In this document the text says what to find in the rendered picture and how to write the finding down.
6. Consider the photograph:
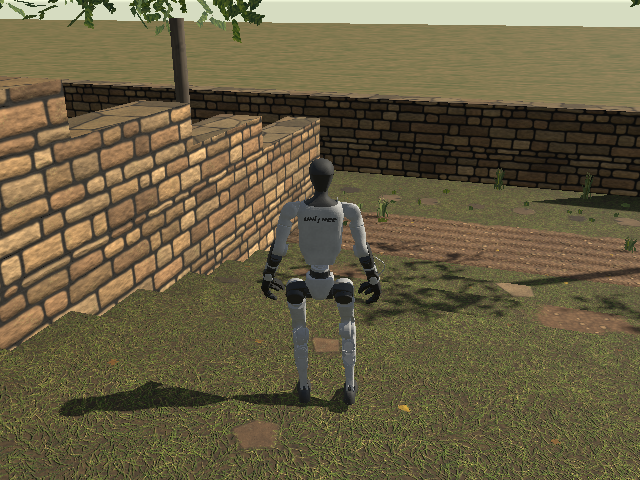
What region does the robot left upper arm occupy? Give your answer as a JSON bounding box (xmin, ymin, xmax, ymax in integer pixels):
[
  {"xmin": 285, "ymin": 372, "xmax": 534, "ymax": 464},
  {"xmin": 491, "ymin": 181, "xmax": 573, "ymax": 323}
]
[{"xmin": 272, "ymin": 201, "xmax": 300, "ymax": 256}]

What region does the left robot hand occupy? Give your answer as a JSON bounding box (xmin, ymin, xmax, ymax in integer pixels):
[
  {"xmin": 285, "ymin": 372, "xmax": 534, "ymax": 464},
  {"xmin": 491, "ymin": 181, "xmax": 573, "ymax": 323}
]
[{"xmin": 261, "ymin": 278, "xmax": 285, "ymax": 300}]

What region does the robot left forearm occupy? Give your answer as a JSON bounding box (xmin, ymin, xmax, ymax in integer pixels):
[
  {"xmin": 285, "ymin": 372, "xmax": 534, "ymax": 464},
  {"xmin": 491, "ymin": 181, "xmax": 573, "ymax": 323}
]
[{"xmin": 263, "ymin": 240, "xmax": 282, "ymax": 281}]

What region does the right robot thigh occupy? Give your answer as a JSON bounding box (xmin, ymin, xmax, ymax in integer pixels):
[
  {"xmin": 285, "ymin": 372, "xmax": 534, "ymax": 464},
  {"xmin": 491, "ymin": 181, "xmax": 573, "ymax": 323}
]
[{"xmin": 333, "ymin": 278, "xmax": 355, "ymax": 340}]

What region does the right robot hand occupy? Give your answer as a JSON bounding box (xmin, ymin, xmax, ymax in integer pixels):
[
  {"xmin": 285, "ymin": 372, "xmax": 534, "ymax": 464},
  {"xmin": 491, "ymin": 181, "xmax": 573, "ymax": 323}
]
[{"xmin": 358, "ymin": 281, "xmax": 382, "ymax": 304}]

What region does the robot left shin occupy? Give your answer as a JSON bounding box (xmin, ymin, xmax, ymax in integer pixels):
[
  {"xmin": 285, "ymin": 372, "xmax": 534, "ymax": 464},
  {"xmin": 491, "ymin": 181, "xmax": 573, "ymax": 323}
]
[{"xmin": 292, "ymin": 328, "xmax": 308, "ymax": 390}]

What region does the robot right upper arm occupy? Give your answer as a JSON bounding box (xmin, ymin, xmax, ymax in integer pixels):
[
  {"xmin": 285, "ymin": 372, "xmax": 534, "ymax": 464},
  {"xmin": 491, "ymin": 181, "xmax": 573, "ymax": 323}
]
[{"xmin": 342, "ymin": 202, "xmax": 369, "ymax": 258}]

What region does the robot right forearm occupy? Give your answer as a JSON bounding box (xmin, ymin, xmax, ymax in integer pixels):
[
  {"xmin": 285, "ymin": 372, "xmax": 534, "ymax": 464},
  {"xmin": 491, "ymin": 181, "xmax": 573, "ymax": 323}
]
[{"xmin": 359, "ymin": 242, "xmax": 380, "ymax": 285}]

